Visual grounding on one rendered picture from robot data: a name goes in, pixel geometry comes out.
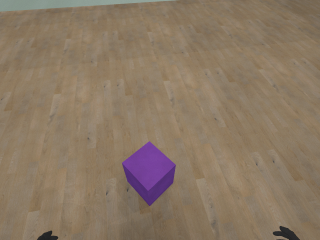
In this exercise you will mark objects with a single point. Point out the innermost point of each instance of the robot right hand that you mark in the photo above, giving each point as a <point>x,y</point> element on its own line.
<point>286,233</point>

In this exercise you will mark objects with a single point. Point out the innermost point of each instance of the robot left hand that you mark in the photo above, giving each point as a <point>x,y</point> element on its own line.
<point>47,236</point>

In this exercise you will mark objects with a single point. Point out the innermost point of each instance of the carton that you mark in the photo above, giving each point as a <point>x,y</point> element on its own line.
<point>149,172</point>

